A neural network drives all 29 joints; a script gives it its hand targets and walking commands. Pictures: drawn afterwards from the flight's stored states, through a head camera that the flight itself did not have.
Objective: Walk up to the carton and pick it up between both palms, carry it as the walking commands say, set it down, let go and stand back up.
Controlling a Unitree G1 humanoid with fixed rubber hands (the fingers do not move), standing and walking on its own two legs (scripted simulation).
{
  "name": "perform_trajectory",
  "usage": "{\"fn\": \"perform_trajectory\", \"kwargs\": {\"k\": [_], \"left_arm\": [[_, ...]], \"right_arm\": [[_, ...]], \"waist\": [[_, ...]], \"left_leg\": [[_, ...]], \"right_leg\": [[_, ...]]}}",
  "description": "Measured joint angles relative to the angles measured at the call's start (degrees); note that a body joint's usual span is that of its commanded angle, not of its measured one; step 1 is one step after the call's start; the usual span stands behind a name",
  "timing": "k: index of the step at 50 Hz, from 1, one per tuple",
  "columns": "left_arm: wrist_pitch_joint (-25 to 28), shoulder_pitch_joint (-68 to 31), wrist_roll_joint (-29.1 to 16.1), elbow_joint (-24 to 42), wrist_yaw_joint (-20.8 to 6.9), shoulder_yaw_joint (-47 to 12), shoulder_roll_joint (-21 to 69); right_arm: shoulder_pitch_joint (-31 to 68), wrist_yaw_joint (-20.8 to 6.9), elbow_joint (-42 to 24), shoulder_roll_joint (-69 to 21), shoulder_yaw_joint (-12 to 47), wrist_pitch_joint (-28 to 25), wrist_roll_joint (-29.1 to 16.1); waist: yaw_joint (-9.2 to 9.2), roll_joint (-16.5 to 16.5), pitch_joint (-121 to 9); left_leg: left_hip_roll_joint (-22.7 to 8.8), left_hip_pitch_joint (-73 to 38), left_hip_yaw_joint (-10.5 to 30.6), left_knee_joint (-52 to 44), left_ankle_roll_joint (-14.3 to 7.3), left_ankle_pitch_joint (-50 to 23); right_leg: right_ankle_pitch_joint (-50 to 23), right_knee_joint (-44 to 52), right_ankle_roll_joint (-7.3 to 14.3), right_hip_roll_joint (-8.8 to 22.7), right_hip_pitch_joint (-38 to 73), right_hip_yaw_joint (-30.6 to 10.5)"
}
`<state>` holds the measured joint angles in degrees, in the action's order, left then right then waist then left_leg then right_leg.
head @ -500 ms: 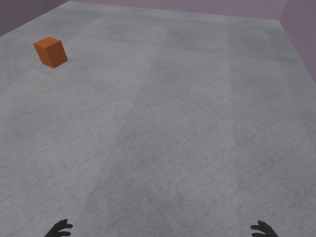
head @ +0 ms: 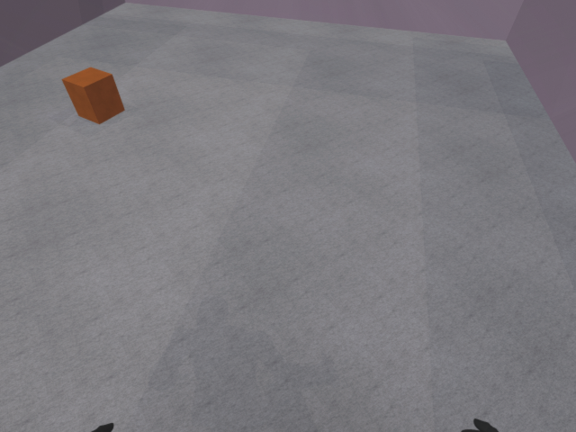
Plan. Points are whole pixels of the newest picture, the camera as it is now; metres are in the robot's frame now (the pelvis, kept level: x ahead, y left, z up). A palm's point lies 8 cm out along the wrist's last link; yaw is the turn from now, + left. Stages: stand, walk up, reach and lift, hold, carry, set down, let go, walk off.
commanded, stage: stand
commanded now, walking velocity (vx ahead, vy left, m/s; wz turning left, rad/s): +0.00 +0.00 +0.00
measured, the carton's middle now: (95, 95) +2.12 +1.33 -0.63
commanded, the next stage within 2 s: walk up in 1.08 s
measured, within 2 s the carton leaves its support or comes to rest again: neither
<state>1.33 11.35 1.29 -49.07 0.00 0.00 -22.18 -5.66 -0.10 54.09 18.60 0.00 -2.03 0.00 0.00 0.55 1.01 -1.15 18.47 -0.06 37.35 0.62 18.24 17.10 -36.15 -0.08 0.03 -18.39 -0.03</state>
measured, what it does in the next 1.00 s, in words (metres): stands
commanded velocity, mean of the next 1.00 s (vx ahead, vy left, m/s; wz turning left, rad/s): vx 0.00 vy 0.00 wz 0.00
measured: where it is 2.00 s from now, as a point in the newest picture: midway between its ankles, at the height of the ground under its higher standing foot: outside the picture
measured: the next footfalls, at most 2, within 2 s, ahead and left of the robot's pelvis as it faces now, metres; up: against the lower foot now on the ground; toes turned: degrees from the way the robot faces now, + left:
left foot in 1.60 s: +0.12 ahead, +0.22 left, +0.00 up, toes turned +8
right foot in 1.96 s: +0.34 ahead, -0.04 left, +0.00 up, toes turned +8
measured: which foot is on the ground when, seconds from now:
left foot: down 0.00-1.00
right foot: down 0.00-1.00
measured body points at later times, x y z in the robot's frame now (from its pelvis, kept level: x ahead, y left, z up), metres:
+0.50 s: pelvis +0.00 +0.00 +0.01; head +0.00 +0.01 +0.46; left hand +0.09 +0.31 -0.11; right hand +0.12 -0.29 -0.11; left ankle +0.02 +0.12 -0.72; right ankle +0.02 -0.13 -0.72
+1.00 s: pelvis +0.00 +0.00 +0.01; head +0.00 +0.01 +0.46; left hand +0.09 +0.31 -0.11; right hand +0.12 -0.29 -0.10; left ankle +0.02 +0.12 -0.72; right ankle +0.02 -0.13 -0.72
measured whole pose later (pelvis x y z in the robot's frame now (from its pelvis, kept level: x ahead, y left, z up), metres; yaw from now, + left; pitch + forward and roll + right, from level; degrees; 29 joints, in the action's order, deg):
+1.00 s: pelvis +0.00 +0.00 +0.01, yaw +0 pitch -1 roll -1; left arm 1.3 11.2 1.2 -54.6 0.0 0.0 -22.5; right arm -4.0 -0.3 60.7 18.9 0.0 -2.0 0.0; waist 0.0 0.4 1.0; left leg -1.2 14.0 -0.1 29.2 0.5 14.0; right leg 12.5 -27.3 -0.3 0.0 -13.6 0.0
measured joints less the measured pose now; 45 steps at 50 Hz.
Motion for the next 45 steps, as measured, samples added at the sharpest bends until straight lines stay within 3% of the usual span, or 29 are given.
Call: {"fn": "perform_trajectory", "kwargs": {"k": [45], "left_arm": [[0.01, -0.10, -0.10, -5.21, 0.00, 0.00, -0.32]], "right_arm": [[1.22, -0.24, 6.38, 0.25, 0.00, 0.03, 0.00]], "waist": [[0.00, -0.11, -0.03]], "left_leg": [[0.00, -4.22, -0.04, -7.55, -0.08, -4.01]], "right_leg": [[-4.31, 8.13, -0.21, -0.01, 4.51, 0.01]]}}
